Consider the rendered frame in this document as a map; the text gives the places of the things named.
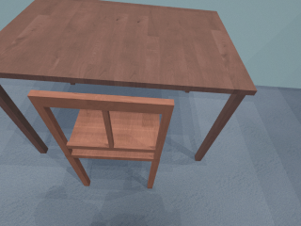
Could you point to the table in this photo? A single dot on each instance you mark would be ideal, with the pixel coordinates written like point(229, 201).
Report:
point(120, 44)

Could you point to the chair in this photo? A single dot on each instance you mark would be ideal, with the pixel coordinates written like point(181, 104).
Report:
point(112, 127)

